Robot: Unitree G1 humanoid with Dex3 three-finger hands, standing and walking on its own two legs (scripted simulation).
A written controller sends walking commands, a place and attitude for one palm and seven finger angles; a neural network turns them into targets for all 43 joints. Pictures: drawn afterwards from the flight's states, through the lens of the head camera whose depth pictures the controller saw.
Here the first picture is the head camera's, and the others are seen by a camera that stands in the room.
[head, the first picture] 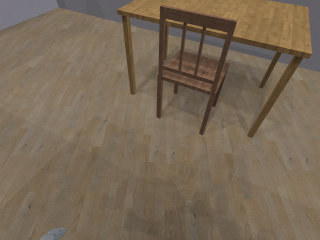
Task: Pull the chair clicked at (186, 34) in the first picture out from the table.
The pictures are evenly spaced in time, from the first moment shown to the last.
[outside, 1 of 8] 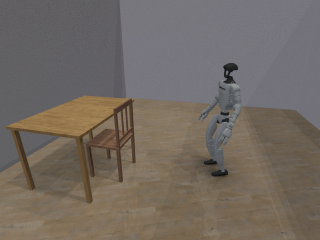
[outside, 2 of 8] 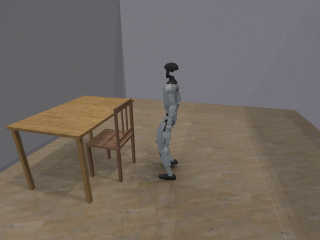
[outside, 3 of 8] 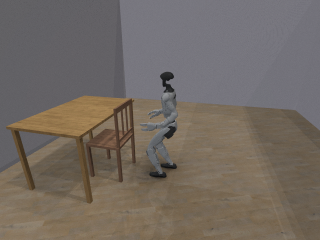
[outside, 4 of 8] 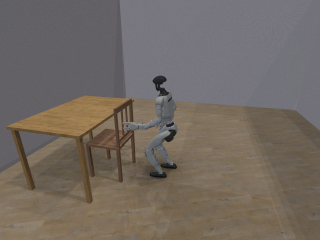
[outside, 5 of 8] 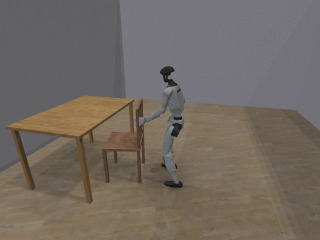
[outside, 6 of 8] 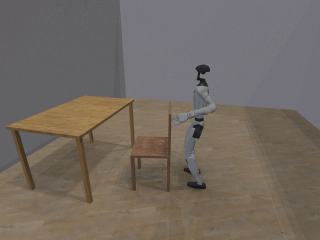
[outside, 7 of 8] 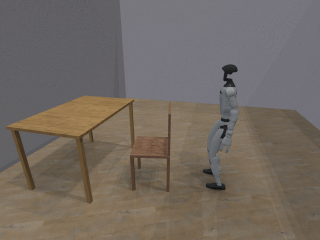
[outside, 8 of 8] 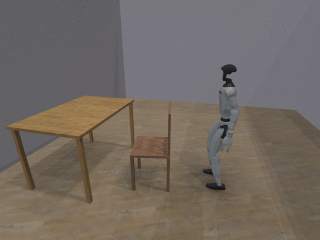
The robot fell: no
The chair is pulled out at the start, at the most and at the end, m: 0.00 0.52 0.52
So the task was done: yes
